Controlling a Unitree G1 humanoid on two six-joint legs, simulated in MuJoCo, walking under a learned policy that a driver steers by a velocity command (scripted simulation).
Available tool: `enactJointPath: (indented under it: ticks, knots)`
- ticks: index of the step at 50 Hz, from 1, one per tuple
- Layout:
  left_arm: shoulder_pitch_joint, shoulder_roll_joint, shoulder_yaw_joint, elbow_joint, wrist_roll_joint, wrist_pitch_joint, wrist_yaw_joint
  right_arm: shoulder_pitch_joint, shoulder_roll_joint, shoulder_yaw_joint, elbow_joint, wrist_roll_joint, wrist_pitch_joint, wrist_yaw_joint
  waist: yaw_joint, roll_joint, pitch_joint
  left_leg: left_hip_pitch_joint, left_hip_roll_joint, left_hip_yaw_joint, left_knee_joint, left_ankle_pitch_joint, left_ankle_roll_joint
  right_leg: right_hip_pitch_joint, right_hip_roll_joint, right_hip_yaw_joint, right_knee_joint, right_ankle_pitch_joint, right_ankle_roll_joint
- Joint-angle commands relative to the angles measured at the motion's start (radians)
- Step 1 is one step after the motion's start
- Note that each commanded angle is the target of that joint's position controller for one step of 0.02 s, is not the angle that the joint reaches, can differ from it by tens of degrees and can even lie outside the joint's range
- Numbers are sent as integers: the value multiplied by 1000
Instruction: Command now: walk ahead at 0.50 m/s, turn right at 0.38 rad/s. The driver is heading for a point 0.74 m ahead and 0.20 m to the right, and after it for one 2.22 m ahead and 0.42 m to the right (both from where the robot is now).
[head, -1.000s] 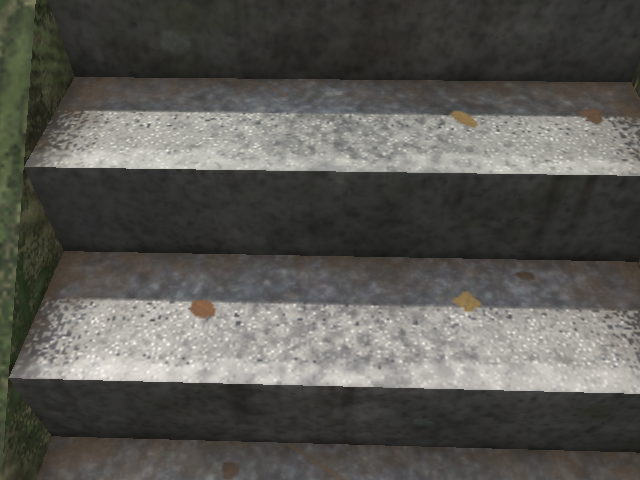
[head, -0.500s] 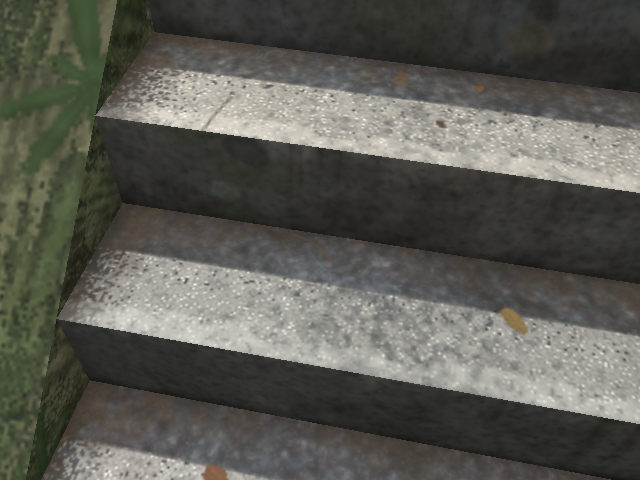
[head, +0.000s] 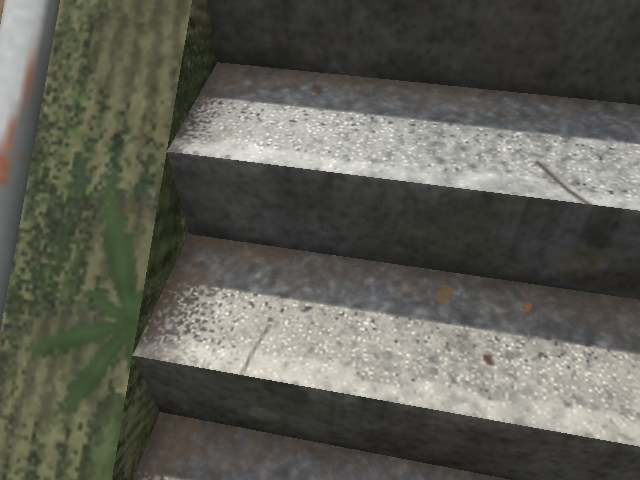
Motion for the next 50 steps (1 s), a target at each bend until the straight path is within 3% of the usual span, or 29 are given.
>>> enactJointPath:
  ticks: [1,2,6,9,10,11,12,13,14,15,16,17,18,19,20,21,22,24,27,28,31,35,37,39,44,46,48,49,50]
  knots:
    - [-94,-179,-83,-174,-9,38,13,133,55,20,114,-18,-60,7,6,47,79,238,271,-425,-647,110,112,-451,-22,77,294,-104,-44]
    - [-164,-205,-95,-203,-18,51,13,180,41,19,150,-15,-84,3,8,71,130,260,270,-358,-704,146,92,-553,-14,108,311,-188,-54]
    - [-275,-129,-79,-245,-17,106,53,175,-59,17,156,-9,-131,17,35,93,146,291,284,-170,-857,364,93,-660,41,14,456,-352,-49]
    - [-479,-102,-98,-358,-8,118,38,235,-101,9,165,-1,-100,6,22,31,158,342,175,-24,-933,283,35,-639,-25,-75,54,-422,-45]
    - [-454,-74,-102,-355,-17,128,7,241,-150,2,147,4,-86,-22,18,92,99,373,164,49,-1018,500,67,-495,-63,-193,-142,-418,-36]
    - [-483,-113,-120,-345,-22,132,-6,226,-172,-2,124,-2,-65,-47,-4,119,27,381,159,88,-1066,670,91,-302,-57,-268,-267,-439,-42]
    - [-417,-73,-117,-297,-48,124,-8,136,-200,-1,63,35,-61,-67,25,80,-25,306,136,143,-984,1243,110,13,-1,-349,-473,-466,-33]
    - [-298,-54,-104,-249,-50,128,8,173,-286,-22,30,65,-72,-80,38,135,-162,434,198,94,-825,1822,129,139,43,-383,-488,-417,-37]
    - [-111,-28,-94,-185,-50,121,16,142,-339,-41,-1,59,-73,-76,88,190,-306,572,231,75,-582,2079,118,227,72,-324,-553,-438,-65]
    - [17,24,-79,-179,-25,104,20,128,-335,-53,-17,72,-77,-43,105,250,-399,664,254,37,-340,2001,92,341,95,-254,-817,-457,-87]
    - [-35,87,-47,-197,-15,100,12,124,-291,-52,-58,65,-81,-18,107,229,-414,601,209,-20,-94,1687,49,430,131,-94,-1106,-386,-78]
    - [-108,224,6,-189,-9,111,12,55,-186,-33,-171,30,-83,25,74,-134,-364,37,-38,-56,426,378,-60,642,-132,480,-1368,-135,-245]
    - [-199,260,42,-235,-5,123,38,15,-113,-11,-223,-18,-66,54,66,-71,-432,-92,-110,-284,899,251,-74,603,-234,791,-1513,-42,-245]
    - [-262,212,24,-215,10,115,42,39,-22,5,-264,-39,-50,47,-34,-18,-388,-150,-66,-351,1014,348,-50,508,-207,732,-1506,-282,-205]
    - [-228,158,17,-149,-5,107,42,-7,7,14,-288,-54,-41,26,-60,66,-229,-218,-49,-339,1021,406,-41,389,-158,648,-1463,-478,-143]
    - [-229,125,13,-107,-11,85,38,-1,40,31,-299,-67,-42,-2,-89,93,-74,-286,-43,-355,1062,445,-20,278,-121,544,-1437,-452,-80]
    - [-209,78,1,-61,-14,64,35,23,61,45,-313,-81,-37,-10,-127,112,-7,-297,-50,-360,1045,430,-9,211,-58,446,-1427,-356,-63]
    - [-166,56,-4,-24,-15,43,28,70,52,52,-297,-78,-26,-23,-149,78,34,-352,-31,-343,957,408,-33,222,-38,271,-1405,-53,-31]
    - [-99,97,11,-14,-21,39,49,-47,25,59,-322,-74,2,-32,-108,103,12,-423,-10,-255,811,386,-59,297,-15,210,-1386,183,35]
    - [-72,101,7,-8,-8,45,56,-62,35,60,-311,-58,10,-32,-79,22,-34,-465,-32,-224,943,385,-58,363,-19,229,-1395,226,48]
    - [3,125,11,-15,7,47,65,-155,77,69,-337,-58,22,-46,-33,-32,-80,-665,-20,-261,1139,374,-42,509,-53,339,-1415,117,86]
    - [20,119,6,-16,-20,31,73,-277,84,83,-345,-62,29,-42,13,26,-52,-779,-35,-246,1150,412,-43,552,-62,435,-1449,-206,9]
    - [123,105,6,21,-11,48,79,-349,137,104,-366,-75,57,-46,60,-43,-42,-879,-40,-249,1146,302,-48,645,-65,423,-1480,-168,41]
    - [168,82,0,33,-11,49,86,-368,130,112,-367,-75,73,-56,75,-35,-31,-920,-44,-244,1121,269,-58,730,-83,444,-1474,-1,36]
    - [217,93,13,77,-13,34,112,-532,155,130,-433,-61,54,-28,80,-8,-1,-988,-24,-280,1108,140,-15,828,-196,508,-1656,-65,-102]
    - [236,102,20,86,-31,48,117,-574,138,137,-469,-51,52,-19,93,-13,35,-821,-9,-207,839,4,14,788,-186,438,-1806,-55,-126]
    - [256,70,14,119,-20,43,122,-487,178,143,-439,-50,61,-10,55,-65,-11,-587,-15,-194,713,-96,58,770,-194,291,-1850,181,-164]
    - [143,70,13,75,-33,39,101,-346,139,131,-385,-12,64,-13,-15,-29,-72,-228,-58,-81,463,-163,77,598,-137,119,-1851,498,-128]
    - [129,82,15,53,-37,32,82,-276,107,107,-345,-2,59,-19,-32,-27,-135,59,-138,-23,457,-234,81,475,-146,108,-1796,998,-122]
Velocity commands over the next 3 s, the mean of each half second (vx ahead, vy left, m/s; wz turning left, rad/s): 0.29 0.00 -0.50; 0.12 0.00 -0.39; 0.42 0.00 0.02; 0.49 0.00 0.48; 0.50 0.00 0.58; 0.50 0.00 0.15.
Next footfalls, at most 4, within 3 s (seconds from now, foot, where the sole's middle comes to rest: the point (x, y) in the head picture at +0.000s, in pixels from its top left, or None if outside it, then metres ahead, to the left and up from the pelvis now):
0.32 right None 0.34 -0.14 -0.51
1.04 left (393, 344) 0.56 -0.04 -0.32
1.60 right None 0.75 -0.49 -0.13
2.16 left None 1.05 -0.30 0.06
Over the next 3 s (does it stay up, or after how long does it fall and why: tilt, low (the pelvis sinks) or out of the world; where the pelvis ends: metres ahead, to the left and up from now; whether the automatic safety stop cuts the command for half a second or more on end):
stays up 1.37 -0.29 1.04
